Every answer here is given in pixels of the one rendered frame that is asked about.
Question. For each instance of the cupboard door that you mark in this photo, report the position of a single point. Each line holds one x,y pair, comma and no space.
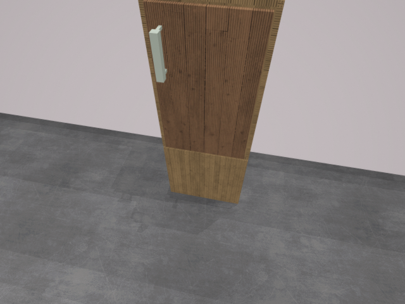
214,57

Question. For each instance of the handle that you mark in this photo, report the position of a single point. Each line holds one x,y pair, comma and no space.
157,52

